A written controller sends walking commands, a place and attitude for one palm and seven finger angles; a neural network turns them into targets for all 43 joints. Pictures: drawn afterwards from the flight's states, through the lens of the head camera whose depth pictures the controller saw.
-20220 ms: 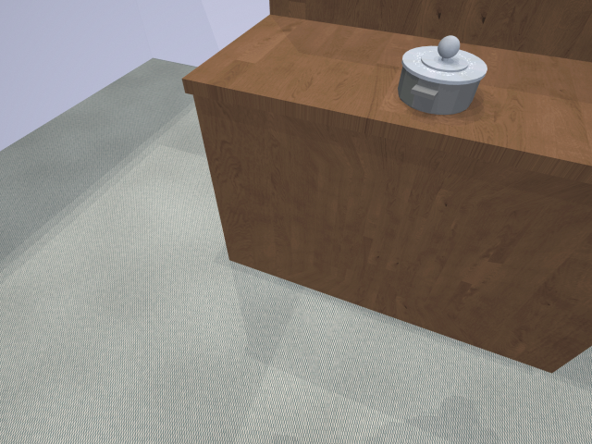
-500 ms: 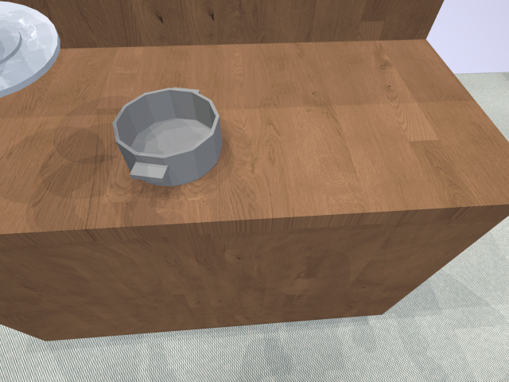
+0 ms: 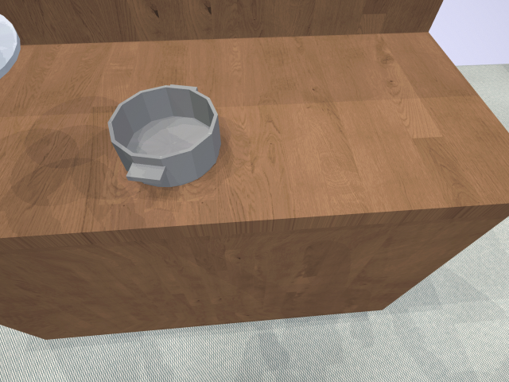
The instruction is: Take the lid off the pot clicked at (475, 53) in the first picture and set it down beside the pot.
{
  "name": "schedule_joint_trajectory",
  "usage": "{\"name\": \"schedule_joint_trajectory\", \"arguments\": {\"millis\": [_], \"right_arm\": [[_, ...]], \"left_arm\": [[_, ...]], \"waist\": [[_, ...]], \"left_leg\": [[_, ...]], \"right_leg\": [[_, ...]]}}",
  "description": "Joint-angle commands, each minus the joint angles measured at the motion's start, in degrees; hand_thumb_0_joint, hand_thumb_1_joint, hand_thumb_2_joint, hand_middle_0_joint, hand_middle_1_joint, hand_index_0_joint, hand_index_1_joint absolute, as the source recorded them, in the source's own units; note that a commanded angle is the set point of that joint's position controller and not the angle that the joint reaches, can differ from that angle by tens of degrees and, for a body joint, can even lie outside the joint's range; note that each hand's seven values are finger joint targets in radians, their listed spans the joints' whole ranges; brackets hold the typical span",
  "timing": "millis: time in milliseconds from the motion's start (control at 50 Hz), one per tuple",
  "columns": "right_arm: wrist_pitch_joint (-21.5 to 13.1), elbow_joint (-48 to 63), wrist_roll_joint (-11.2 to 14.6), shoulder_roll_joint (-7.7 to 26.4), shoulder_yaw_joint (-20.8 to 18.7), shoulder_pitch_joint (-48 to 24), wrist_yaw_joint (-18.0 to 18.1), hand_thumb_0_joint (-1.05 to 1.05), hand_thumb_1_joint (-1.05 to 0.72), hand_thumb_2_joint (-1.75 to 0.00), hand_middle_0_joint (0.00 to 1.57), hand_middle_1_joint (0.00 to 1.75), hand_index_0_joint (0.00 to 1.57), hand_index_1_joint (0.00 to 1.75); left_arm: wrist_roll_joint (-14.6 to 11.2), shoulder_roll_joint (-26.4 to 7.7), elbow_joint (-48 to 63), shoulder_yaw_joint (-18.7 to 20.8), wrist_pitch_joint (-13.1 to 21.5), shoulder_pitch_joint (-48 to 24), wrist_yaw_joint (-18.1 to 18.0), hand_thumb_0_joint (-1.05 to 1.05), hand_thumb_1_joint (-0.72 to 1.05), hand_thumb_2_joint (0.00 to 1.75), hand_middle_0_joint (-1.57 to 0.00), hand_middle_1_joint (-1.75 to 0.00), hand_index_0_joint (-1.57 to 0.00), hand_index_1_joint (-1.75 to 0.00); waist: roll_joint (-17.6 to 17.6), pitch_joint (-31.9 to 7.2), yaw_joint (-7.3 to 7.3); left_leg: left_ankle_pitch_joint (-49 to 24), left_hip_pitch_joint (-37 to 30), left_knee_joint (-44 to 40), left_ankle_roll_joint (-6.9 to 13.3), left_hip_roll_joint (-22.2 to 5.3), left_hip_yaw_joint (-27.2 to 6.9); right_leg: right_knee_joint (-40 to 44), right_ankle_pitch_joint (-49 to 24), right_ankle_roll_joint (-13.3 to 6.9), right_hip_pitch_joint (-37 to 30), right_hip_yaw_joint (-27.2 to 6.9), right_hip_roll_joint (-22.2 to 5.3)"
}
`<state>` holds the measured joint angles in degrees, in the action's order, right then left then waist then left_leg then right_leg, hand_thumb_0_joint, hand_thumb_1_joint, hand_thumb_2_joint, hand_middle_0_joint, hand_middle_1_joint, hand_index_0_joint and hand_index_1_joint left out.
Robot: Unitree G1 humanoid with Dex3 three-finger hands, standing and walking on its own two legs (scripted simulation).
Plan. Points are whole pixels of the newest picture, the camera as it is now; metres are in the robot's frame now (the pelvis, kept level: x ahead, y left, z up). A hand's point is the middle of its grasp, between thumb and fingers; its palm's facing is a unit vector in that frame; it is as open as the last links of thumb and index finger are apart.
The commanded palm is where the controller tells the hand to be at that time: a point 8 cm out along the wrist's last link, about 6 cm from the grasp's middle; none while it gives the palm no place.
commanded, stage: lower the lid onto the table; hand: left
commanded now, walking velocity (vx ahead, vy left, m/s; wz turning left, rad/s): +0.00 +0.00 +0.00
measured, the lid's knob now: out of the picture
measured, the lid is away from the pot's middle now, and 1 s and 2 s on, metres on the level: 0.24 0.22 0.21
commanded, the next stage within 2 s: none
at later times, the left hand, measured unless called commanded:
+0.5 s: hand out of the picture +0.47 +0.33 +0.29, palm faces -0.17 -0.24 -0.96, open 7.6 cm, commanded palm +0.48 +0.34 +0.36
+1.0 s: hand out of the picture +0.46 +0.33 +0.26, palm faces -0.24 -0.24 -0.94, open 7.6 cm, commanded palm +0.49 +0.33 +0.32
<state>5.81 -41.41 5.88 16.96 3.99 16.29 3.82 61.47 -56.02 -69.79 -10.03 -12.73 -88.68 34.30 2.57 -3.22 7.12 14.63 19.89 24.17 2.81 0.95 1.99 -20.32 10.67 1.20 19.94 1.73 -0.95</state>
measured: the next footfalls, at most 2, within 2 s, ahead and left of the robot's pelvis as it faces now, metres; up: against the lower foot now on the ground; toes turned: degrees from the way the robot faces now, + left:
none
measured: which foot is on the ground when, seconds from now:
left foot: down 0.00-1.00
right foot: down 0.00-1.00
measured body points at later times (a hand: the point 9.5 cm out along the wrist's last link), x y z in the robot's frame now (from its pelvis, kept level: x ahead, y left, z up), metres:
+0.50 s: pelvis +0.00 +0.00 +0.00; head +0.06 -0.01 +0.44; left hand +0.47 +0.34 +0.35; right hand +0.03 -0.28 -0.13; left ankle -0.04 +0.08 -0.74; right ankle -0.02 -0.14 -0.74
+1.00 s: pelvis +0.00 +0.00 +0.00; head +0.06 +0.00 +0.44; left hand +0.47 +0.34 +0.31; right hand +0.02 -0.28 -0.13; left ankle -0.04 +0.08 -0.74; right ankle -0.02 -0.14 -0.74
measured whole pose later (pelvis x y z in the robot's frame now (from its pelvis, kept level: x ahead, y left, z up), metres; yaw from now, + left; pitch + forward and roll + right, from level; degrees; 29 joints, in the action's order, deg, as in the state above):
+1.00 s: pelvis +0.00 +0.00 +0.00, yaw +0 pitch +11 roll -2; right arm 4.5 -42.1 5.7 17.4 3.3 17.8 3.5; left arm 59.5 -52.1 -74.4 -9.9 -14.2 -85.7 32.4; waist 2.4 -3.6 8.3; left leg 15.8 22.0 26.9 2.7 0.5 1.7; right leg -22.3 11.5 1.0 21.7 2.0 -0.5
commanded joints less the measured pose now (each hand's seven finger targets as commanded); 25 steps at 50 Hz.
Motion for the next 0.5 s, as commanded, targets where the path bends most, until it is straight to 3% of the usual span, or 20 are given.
{"name": "schedule_joint_trajectory", "arguments": {"millis": [0,60,80,120,140,160,180,220,260,280,340,360,380,400,420,460,480], "right_arm": [[-1.05,3.67,-0.01,9.7,-3.07,3.63,0.61,0.0,-0.9,-0.9,0.2,0.3,0.2,0.3],[-1.63,3.4,0.14,9.91,-3.19,4.31,0.64,0.0,-0.9,-0.9,0.2,0.3,0.2,0.3],[-1.62,3.02,-0.07,9.87,-3.28,4.23,0.54,0.0,-0.9,-0.9,0.2,0.3,0.2,0.3],[-2.19,2.5,-0.13,9.75,-3.45,5.12,0.35,0.0,-0.9,-0.9,0.2,0.3,0.2,0.3],[-2.32,2.49,-0.35,9.98,-3.57,5.46,0.21,0.0,-0.9,-0.9,0.2,0.3,0.2,0.3],[-2.49,2.83,-0.08,10.25,-3.31,5.25,0.14,0.0,-0.9,-0.9,0.2,0.3,0.2,0.3],[-2.44,2.37,-0.12,10.08,-3.34,5.37,-0.04,0.0,-0.9,-0.9,0.2,0.3,0.2,0.3],[-2.67,2.33,-0.08,10.08,-3.29,5.37,-0.01,0.0,-0.9,-0.9,0.2,0.3,0.2,0.3],[-2.91,2.57,0.0,10.44,-3.26,5.33,0.04,0.0,-0.9,-0.9,0.2,0.3,0.2,0.3],[-2.81,2.44,-0.31,10.42,-3.35,5.05,-0.01,0.0,-0.9,-0.9,0.2,0.3,0.2,0.3],[-3.2,2.43,-0.23,10.04,-3.41,5.76,0.17,0.0,-0.9,-0.9,0.2,0.3,0.2,0.3],[-3.22,2.88,-0.15,10.38,-3.42,5.51,0.14,0.0,-0.9,-0.9,0.2,0.3,0.2,0.3],[-3.12,2.81,-0.62,10.29,-3.56,5.62,0.04,0.0,-0.9,-0.9,0.2,0.3,0.2,0.3],[-2.98,3.17,-0.55,10.08,-3.44,5.43,0.14,0.0,-0.9,-0.9,0.2,0.3,0.2,0.3],[-2.96,3.02,-0.32,9.91,-3.46,5.58,0.16,0.0,-0.9,-0.9,0.2,0.3,0.2,0.3],[-2.9,3.46,-0.33,10.21,-3.62,5.68,0.02,0.0,-0.9,-0.9,0.2,0.3,0.2,0.3],[-2.69,3.14,-0.5,10.25,-3.59,5.59,-0.08,0.0,-0.9,-0.9,0.2,0.3,0.2,0.3]], "left_arm": [[1.55,-11.5,14.17,1.19,0.13,-31.74,-3.35,0.0,0.74,0.84,-0.92,-1.1,-0.82,-1.08],[0.38,-8.17,15.81,-1.12,0.14,-32.14,-3.16,0.0,0.74,0.84,-0.92,-1.1,-0.82,-1.08],[1.08,-10.99,17.85,1.27,0.17,-34.05,-3.38,0.0,0.74,0.84,-0.92,-1.1,-0.82,-1.08],[1.09,-8.61,12.77,-0.35,-2.33,-34.55,-3.03,0.0,0.74,0.84,-0.92,-1.1,-0.82,-1.08],[1.17,-10.63,12.33,1.57,-2.66,-33.77,-3.14,0.0,0.74,0.84,-0.92,-1.1,-0.82,-1.08],[0.61,-8.71,9.71,-0.21,-2.88,-30.6,-2.99,0.0,0.74,0.84,-0.92,-1.1,-0.82,-1.08],[0.95,-8.56,11.11,-0.31,-3.28,-32.77,-3.01,0.0,0.74,0.84,-0.92,-1.1,-0.82,-1.08],[0.79,-7.13,9.62,-1.42,-4.06,-32.49,-3.08,0.0,0.74,0.84,-0.92,-1.1,-0.82,-1.08],[0.3,-7.68,9.61,-1.07,-4.05,-30.99,-3.06,0.0,0.74,0.84,-0.92,-1.1,-0.82,-1.08],[1.23,-10.44,13.32,0.82,-4.07,-34.75,-3.36,0.0,0.74,0.84,-0.92,-1.1,-0.82,-1.08],[1.18,-7.79,10.26,-0.89,-4.56,-33.8,-3.41,0.0,0.74,0.84,-0.92,-1.1,-0.82,-1.08],[0.41,-8.87,11.73,0.1,-4.12,-31.88,-3.4,0.0,0.74,0.84,-0.92,-1.1,-0.82,-1.08],[1.61,-12.44,13.69,2.93,-4.0,-33.77,-3.79,0.0,0.74,0.84,-0.92,-1.1,-0.82,-1.08],[1.9,-12.4,12.08,2.56,-3.87,-33.44,-3.96,0.0,0.74,0.84,-0.92,-1.1,-0.82,-1.08],[1.45,-9.45,10.95,0.35,-4.1,-33.2,-3.82,0.0,0.74,0.84,-0.92,-1.1,-0.82,-1.08],[0.57,-9.19,10.46,0.74,-3.88,-30.17,-3.81,0.0,0.74,0.84,-0.92,-1.1,-0.82,-1.08],[1.51,-12.46,12.35,3.0,-3.67,-32.07,-4.08,0.0,0.74,0.84,-0.92,-1.1,-0.82,-1.08]], "waist": [[7.25,-24.01,0.28],[10.8,-24.5,0.37],[9.71,-26.27,0.08],[8.84,-24.57,0.69],[7.2,-25.05,0.35],[7.86,-23.6,0.66],[5.64,-23.91,0.73],[5.85,-22.56,0.89],[5.66,-22.8,0.73],[6.0,-25.71,0.35],[6.39,-24.13,0.79],[7.7,-25.05,0.36],[6.44,-27.83,-0.05],[6.69,-26.92,0.15],[6.23,-25.56,0.6],[6.94,-25.04,0.34],[5.67,-26.47,0.08]], "left_leg": [[-35.9,-17.93,2.38,0.21,-0.89,-2.18],[-39.62,-20.68,2.52,-0.76,-0.86,-2.72],[-38.9,-21.16,2.55,-0.66,-1.12,-2.93],[-37.32,-19.75,2.29,-0.38,-0.36,-2.87],[-36.85,-18.76,2.38,-0.23,-0.24,-2.74],[-38.09,-17.92,2.55,-0.58,-0.08,-2.33],[-35.86,-17.64,2.04,-0.46,-0.45,-2.54],[-34.02,-16.87,1.85,-0.04,-0.33,-2.35],[-35.76,-16.81,2.04,-0.41,-0.3,-2.22],[-35.2,-17.51,2.09,-0.14,-0.44,-2.22],[-34.7,-17.4,2.29,-0.01,-0.37,-2.49],[-37.77,-17.99,2.71,-0.52,-0.36,-2.34],[-37.87,-18.16,3.24,-0.08,-0.28,-2.29],[-36.69,-16.79,3.33,0.19,-0.1,-2.16],[-35.34,-16.74,2.95,0.24,-0.26,-2.14],[-36.57,-16.67,3.25,-0.12,-0.12,-2.07],[-35.28,-16.43,3.25,0.18,-0.28,-2.08]], "right_leg": [[-0.63,-16.02,-2.12,-5.09,0.77,2.55],[0.06,-16.55,-2.51,-4.06,1.31,2.58],[-0.26,-16.0,-2.19,-4.38,0.95,2.81],[-0.43,-16.37,-2.24,-4.58,1.17,2.86],[-0.6,-17.02,-2.17,-5.9,1.03,2.81],[-0.42,-17.88,-2.41,-5.29,1.27,2.63],[-0.44,-17.04,-2.0,-5.44,1.23,2.79],[-0.31,-16.43,-2.12,-4.91,1.17,2.66],[-0.25,-17.76,-2.29,-5.83,1.21,2.51],[-0.84,-17.96,-1.99,-6.87,0.66,2.56],[-0.91,-16.77,-2.05,-5.36,1.06,2.7],[-0.9,-18.43,-2.26,-6.11,1.02,2.53],[-1.78,-19.38,-1.91,-7.76,0.4,2.61],[-1.97,-18.92,-1.98,-7.31,0.51,2.6],[-1.64,-18.18,-1.91,-6.46,0.69,2.59],[-1.53,-18.43,-2.18,-6.3,0.87,2.53],[-2.05,-18.5,-1.85,-7.42,0.39,2.58]]}}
